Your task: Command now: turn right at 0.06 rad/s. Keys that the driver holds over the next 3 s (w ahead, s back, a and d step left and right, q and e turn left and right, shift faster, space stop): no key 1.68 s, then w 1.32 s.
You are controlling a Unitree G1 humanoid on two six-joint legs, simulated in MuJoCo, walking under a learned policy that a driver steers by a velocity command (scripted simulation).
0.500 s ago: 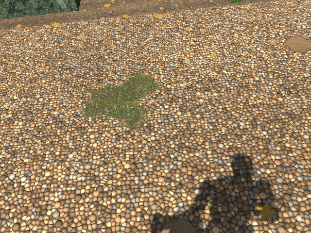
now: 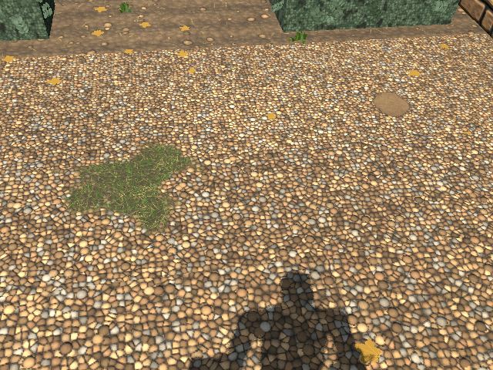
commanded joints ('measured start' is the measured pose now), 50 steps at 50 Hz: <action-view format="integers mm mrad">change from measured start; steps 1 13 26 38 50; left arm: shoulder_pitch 33 20 18 22 42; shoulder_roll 72 79 64 47 32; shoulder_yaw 15 5 -17 -31 -37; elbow -6 137 244 294 317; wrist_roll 3 9 12 12 12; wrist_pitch -14 -47 -52 -55 -57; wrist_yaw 15 19 26 28 30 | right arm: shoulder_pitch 5 -23 -8 15 31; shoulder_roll -173 -149 -152 -133 -113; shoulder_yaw -46 -41 -34 -24 -18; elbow -32 57 182 258 300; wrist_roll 4 -4 0 0 -1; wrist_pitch -6 -20 -14 -14 -14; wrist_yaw -5 6 -3 -7 -10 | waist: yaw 10 1 3 2 0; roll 148 36 41 37 41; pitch -45 11 24 27 29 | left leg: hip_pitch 66 23 2 -10 -8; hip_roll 204 133 122 123 124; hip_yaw -199 -131 -123 -125 -125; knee -52 -88 -98 -96 -89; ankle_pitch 401 90 52 49 60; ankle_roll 31 3 -10 -11 -9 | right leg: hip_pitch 59 16 1 -8 -19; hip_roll -28 -82 -87 -86 -86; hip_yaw -1 37 31 24 20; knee -151 -186 -187 -180 -173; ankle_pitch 170 193 175 166 166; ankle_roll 5 -25 -37 -42 -43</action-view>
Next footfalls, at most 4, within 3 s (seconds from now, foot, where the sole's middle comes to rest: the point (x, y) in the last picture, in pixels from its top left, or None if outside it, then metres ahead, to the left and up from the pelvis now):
0.04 right None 0.01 -0.14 -0.78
2.46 left None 0.46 0.16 -0.95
2.90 right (243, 335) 0.71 -0.01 -0.95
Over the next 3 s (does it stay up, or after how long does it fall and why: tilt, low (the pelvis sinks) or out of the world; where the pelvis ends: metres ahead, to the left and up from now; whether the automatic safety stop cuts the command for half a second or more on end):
stays up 0.61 0.05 -0.18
